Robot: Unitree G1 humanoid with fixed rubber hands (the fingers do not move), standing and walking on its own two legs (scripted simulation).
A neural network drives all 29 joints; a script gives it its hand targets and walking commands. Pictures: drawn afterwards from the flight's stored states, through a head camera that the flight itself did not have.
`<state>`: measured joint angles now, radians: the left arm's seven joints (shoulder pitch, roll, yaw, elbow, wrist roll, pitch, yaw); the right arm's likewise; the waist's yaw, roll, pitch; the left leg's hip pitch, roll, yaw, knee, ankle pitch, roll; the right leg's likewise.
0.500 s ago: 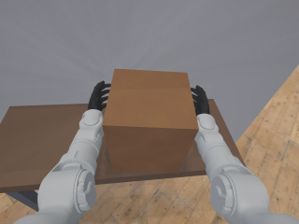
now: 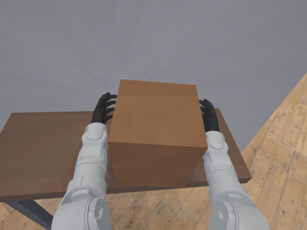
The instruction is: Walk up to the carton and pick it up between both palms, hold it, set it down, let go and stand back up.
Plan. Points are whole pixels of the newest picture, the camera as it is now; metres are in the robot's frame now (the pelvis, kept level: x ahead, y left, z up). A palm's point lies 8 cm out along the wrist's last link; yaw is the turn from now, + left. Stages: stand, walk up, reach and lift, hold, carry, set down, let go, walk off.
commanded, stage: reach and lift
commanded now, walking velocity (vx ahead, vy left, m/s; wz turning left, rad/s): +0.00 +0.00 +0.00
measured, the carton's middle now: (154, 137) +0.38 +0.00 +0.03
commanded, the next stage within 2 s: none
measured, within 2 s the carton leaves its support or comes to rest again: leaves its support in 0.54 s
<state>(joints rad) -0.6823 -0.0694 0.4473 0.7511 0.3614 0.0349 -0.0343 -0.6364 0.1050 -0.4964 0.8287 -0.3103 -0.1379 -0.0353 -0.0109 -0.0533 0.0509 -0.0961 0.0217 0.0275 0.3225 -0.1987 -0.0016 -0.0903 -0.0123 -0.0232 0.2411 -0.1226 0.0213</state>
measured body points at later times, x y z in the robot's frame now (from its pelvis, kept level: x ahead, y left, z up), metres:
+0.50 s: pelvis +0.00 +0.00 +0.00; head +0.02 +0.03 +0.45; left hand +0.41 +0.15 +0.08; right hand +0.39 -0.15 +0.08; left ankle -0.01 +0.11 -0.75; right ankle +0.01 -0.13 -0.75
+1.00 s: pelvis -0.01 +0.00 +0.00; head -0.03 +0.02 +0.45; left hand +0.40 +0.16 +0.14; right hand +0.39 -0.15 +0.13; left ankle -0.01 +0.11 -0.75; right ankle +0.01 -0.13 -0.75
